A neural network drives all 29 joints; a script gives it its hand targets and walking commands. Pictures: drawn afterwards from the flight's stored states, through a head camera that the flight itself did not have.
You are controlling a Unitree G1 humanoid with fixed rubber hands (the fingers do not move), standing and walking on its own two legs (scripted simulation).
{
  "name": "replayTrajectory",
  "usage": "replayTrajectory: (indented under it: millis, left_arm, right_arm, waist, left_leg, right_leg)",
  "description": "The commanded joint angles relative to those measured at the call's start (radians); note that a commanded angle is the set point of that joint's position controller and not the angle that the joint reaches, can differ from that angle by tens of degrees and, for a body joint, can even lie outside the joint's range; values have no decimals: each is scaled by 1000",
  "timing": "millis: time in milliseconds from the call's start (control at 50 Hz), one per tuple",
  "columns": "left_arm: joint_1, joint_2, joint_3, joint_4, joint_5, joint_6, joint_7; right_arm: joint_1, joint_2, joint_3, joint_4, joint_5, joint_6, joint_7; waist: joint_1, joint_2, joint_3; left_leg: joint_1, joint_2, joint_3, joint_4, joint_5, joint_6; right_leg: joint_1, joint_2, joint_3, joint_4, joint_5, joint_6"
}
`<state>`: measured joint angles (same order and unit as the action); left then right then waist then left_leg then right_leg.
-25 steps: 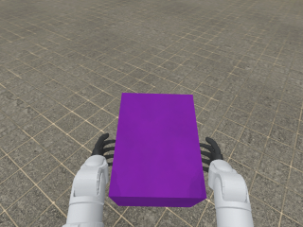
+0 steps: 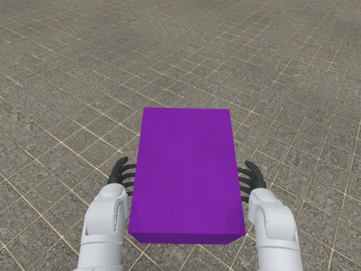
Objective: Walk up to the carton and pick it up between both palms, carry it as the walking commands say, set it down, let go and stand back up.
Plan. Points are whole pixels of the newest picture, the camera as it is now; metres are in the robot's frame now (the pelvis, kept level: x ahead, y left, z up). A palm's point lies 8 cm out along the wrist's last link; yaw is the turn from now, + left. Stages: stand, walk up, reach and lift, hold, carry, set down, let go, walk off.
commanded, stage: carry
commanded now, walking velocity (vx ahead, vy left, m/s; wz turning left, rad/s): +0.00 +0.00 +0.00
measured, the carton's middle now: (185, 175) +0.36 +0.00 -0.01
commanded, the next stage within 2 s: none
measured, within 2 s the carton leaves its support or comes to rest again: neither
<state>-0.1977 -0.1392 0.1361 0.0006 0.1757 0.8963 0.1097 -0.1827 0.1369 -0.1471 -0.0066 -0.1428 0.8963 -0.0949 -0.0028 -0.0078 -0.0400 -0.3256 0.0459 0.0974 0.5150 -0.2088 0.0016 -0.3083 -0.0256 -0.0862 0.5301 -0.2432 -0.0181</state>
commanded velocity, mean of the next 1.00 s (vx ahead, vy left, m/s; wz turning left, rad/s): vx -0.24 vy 0.20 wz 0.00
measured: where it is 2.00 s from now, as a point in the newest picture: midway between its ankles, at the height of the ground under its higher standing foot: outside the picture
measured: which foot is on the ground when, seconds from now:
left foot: down 0.00-0.72, up 0.74-0.94, down 0.96-1.00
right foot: down 0.00-0.44, up 0.46-0.68, down 0.70-0.96, up 0.98-1.00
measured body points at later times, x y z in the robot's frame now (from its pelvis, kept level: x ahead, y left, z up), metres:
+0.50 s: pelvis -0.06 +0.06 -0.01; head -0.01 +0.07 +0.44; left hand +0.25 +0.22 +0.04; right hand +0.25 -0.09 +0.05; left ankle +0.03 +0.14 -0.73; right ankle -0.01 -0.09 -0.71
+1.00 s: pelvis -0.21 +0.17 -0.02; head -0.13 +0.18 +0.43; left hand +0.12 +0.30 +0.05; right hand +0.10 +0.00 +0.06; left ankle -0.18 +0.31 -0.74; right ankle -0.16 -0.03 -0.73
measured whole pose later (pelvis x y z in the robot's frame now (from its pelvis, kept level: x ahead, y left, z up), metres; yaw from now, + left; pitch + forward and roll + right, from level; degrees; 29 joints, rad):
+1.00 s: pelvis -0.21 +0.17 -0.02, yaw +2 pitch +3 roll +2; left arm -0.39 -0.19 0.16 -0.30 0.15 1.20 0.20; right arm -0.33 0.17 -0.19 -0.37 -0.08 1.21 -0.23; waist -0.06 -0.05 0.11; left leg -0.40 0.01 0.02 0.61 -0.26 -0.04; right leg -0.48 -0.20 -0.01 0.71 -0.31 0.10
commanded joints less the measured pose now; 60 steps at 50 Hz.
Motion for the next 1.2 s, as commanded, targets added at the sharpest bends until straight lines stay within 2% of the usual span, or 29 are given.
replayTrajectory:
  millis: [0, 20, 60, 80, 140, 200, 220, 300, 360, 400, 420, 480, 540, 620, 640, 680, 700, 740, 760, 820, 880, 900, 920, 940, 960, 1060, 1120, 1160, 1180]
  left_arm:
    - [-450, -829, -588, -243, -339, 4, -252]
    - [-412, -772, -443, -8, -233, -10, -256]
    - [-547, -909, -744, -490, -475, 64, -254]
    - [-500, -919, -775, -517, -507, 116, -256]
    - [-371, -887, -695, -363, -443, 243, -259]
    - [-371, -878, -675, -288, -450, 306, -276]
    - [-405, -877, -645, -306, -455, 314, -280]
    - [-579, -972, -665, -381, -497, 330, -295]
    - [-602, -999, -638, -302, -499, 342, -297]
    - [-638, -1003, -666, -400, -498, 329, -286]
    - [-600, -999, -655, -362, -497, 339, -287]
    - [-676, -1060, -689, -398, -543, 322, -285]
    - [-641, -1062, -686, -368, -531, 318, -284]
    - [-606, -1070, -687, -310, -546, 326, -296]
    - [-623, -1070, -674, -311, -561, 329, -302]
    - [-607, -1050, -689, -338, -561, 315, -313]
    - [-537, -1065, -656, -334, -529, 304, -315]
    - [-597, -1052, -674, -288, -548, 319, -324]
    - [-667, -1070, -694, -350, -564, 312, -315]
    - [-656, -1022, -683, -450, -559, 299, -301]
    - [-568, -999, -628, -424, -473, 314, -260]
    - [-512, -988, -625, -381, -452, 316, -256]
    - [-436, -970, -609, -305, -430, 326, -255]
    - [-421, -973, -628, -298, -408, 324, -248]
    - [-424, -995, -631, -285, -430, 323, -246]
    - [-599, -1054, -693, -408, -509, 303, -276]
    - [-650, -1035, -707, -461, -555, 299, -282]
    - [-581, -1034, -690, -372, -553, 316, -297]
    - [-555, -1024, -672, -321, -558, 320, -309]
  right_arm:
    - [-534, 804, 644, -302, 341, -1, 242]
    - [-486, 746, 513, -74, 227, -11, 242]
    - [-571, 887, 797, -533, 456, 59, 236]
    - [-584, 891, 834, -595, 492, 109, 234]
    - [-491, 857, 767, -439, 454, 235, 248]
    - [-465, 854, 769, -388, 448, 302, 262]
    - [-458, 878, 763, -351, 458, 323, 270]
    - [-688, 1001, 789, -434, 523, 345, 284]
    - [-715, 998, 719, -384, 502, 343, 279]
    - [-705, 1005, 728, -417, 519, 335, 292]
    - [-637, 1030, 703, -324, 502, 347, 289]
    - [-633, 1026, 675, -350, 464, 337, 274]
    - [-649, 1014, 670, -373, 450, 333, 278]
    - [-593, 996, 666, -357, 399, 320, 255]
    - [-565, 1011, 668, -320, 396, 319, 247]
    - [-623, 1011, 701, -411, 418, 309, 250]
    - [-684, 1033, 756, -497, 438, 304, 246]
    - [-652, 1007, 707, -405, 413, 295, 243]
    - [-674, 1014, 715, -438, 435, 289, 245]
    - [-687, 1001, 752, -498, 483, 290, 240]
    - [-663, 1017, 749, -470, 520, 328, 259]
    - [-630, 994, 736, -453, 510, 332, 271]
    - [-583, 984, 738, -411, 508, 338, 276]
    - [-586, 993, 750, -382, 509, 341, 286]
    - [-513, 1011, 704, -335, 486, 339, 294]
    - [-639, 1032, 712, -421, 470, 319, 279]
    - [-601, 1021, 675, -385, 456, 314, 267]
    - [-543, 990, 672, -341, 406, 318, 251]
    - [-545, 984, 678, -341, 397, 316, 246]
  waist:
    - [2, 10, -443]
    - [-1, -54, -425]
    - [0, -32, -439]
    - [1, -22, -414]
    - [9, 8, -378]
    - [7, -154, -385]
    - [10, -251, -404]
    - [-1, -248, -330]
    - [-4, -113, -411]
    - [-3, 294, -422]
    - [0, 243, -419]
    - [3, 148, -478]
    - [5, 198, -498]
    - [33, 190, -486]
    - [43, 126, -508]
    - [27, -355, -470]
    - [33, -392, -392]
    - [24, -110, -362]
    - [10, -85, -392]
    - [9, -178, -402]
    - [13, -224, -474]
    - [-18, -198, -452]
    - [-22, -9, -480]
    - [-14, 318, -491]
    - [1, 317, -519]
    - [0, 157, -518]
    - [11, 299, -491]
    - [26, 113, -397]
    - [29, -192, -441]
  left_leg:
    - [181, 87, -70, -26, 178, 9]
    - [171, 94, -76, -23, 184, 4]
    - [142, 88, -93, 0, 289, 2]
    - [117, 89, -71, 33, 328, -13]
    - [12, 49, -62, 131, 274, -26]
    - [-138, -11, -31, 213, -45, -32]
    - [-134, -13, -43, 245, -233, -24]
    - [-33, -13, -40, 81, -77, -12]
    - [136, 55, -92, -45, 294, 2]
    - [252, 328, -355, -101, 718, 188]
    - [236, 306, -290, -85, 769, 222]
    - [249, 252, -245, -58, 618, 217]
    - [239, 213, -204, -109, 325, 163]
    - [167, 157, -147, -136, 274, 93]
    - [80, 120, -115, -77, 279, 60]
    - [-238, -14, -75, 351, -319, 6]
    - [-309, -1, -204, 514, -303, 13]
    - [-256, -2, -248, 666, -228, 7]
    - [-281, -2, -207, 598, -187, -5]
    - [-264, -39, -88, 401, -188, -28]
    - [-73, -57, -21, 57, -157, -50]
    - [42, -18, -42, -180, 39, -41]
    - [208, 75, -121, -165, 520, -18]
    - [425, 253, -340, -32, 1158, 69]
    - [441, 320, -307, 38, 1417, 153]
    - [293, 189, -180, 25, 848, 164]
    - [228, 159, -135, 21, 659, 154]
    - [34, 114, -128, 53, 366, 81]
    - [-143, 3, -95, 203, -131, 44]
  right_leg:
    - [123, -123, 112, -63, 238, -28]
    - [135, -120, 112, -60, 274, -21]
    - [182, -134, 102, -20, 385, -7]
    - [166, -152, 95, 12, 481, -6]
    - [178, -250, 214, 0, 624, -43]
    - [273, -353, 278, -5, 969, -103]
    - [285, -395, 327, -38, 927, -127]
    - [123, -326, 221, -21, 614, -50]
    - [22, -218, 90, 99, 355, 16]
    - [-207, -16, -60, 389, -321, 57]
    - [-175, -27, -32, 440, -435, 38]
    - [-163, -19, 18, 485, -327, 1]
    - [-125, -14, 2, 392, -266, 3]
    - [111, 11, -55, -8, -172, -16]
    - [260, -88, 64, -138, -90, -48]
    - [324, -536, 526, -117, 561, -194]
    - [230, -564, 517, -136, 650, -252]
    - [176, -446, 351, -95, 528, -191]
    - [263, -360, 219, -26, 643, -130]
    - [321, -295, 136, 26, 949, -72]
    - [349, -273, 144, 81, 959, -38]
    - [273, -252, 68, 187, 834, 9]
    - [93, -164, 19, 278, 441, 55]
    - [-215, -20, -12, 443, -336, 83]
    - [-262, -4, 3, 589, -482, 67]
    - [-142, -18, 24, 455, -263, 29]
    - [3, 2, -6, 161, -141, 10]
    - [157, -92, 94, -131, 78, -7]
    - [280, -331, 377, -219, 178, -103]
